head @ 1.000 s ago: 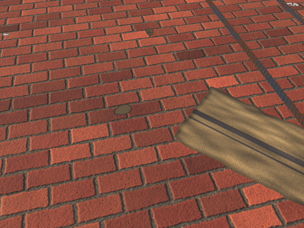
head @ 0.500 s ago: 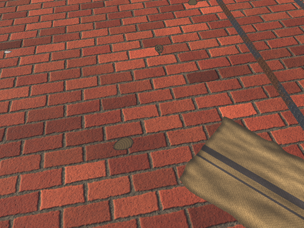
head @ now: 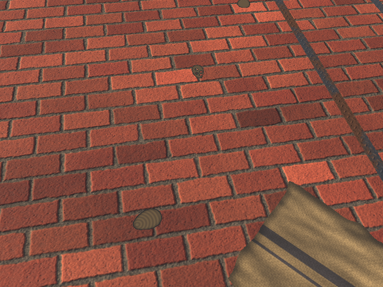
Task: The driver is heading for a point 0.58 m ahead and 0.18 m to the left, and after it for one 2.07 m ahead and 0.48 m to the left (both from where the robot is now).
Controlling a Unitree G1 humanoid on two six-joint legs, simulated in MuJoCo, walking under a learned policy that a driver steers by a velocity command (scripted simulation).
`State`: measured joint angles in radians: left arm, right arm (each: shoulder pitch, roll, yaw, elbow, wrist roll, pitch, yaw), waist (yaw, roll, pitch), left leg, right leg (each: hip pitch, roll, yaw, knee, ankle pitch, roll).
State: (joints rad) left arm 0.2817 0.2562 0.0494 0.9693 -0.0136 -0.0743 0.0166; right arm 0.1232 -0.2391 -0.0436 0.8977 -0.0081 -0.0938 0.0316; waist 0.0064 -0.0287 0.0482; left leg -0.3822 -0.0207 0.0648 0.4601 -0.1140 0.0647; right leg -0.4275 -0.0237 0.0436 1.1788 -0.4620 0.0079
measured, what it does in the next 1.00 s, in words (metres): steps on the spot: right foot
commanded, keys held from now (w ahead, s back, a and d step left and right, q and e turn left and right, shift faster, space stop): no key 1.00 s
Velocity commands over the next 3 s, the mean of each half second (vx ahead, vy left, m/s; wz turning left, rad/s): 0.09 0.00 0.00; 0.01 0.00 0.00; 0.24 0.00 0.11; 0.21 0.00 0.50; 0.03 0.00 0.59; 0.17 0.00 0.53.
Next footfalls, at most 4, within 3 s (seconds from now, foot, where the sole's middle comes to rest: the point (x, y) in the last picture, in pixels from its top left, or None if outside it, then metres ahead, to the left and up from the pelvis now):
0.26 right None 0.15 -0.15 -0.77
1.38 right None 0.21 -0.18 -0.77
1.84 left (173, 284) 0.45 0.07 -0.77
2.34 right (229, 260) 0.54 -0.12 -0.77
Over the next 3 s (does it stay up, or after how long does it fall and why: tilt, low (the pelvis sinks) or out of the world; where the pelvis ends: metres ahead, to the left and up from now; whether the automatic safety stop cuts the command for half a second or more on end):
stays up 0.43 0.03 0.01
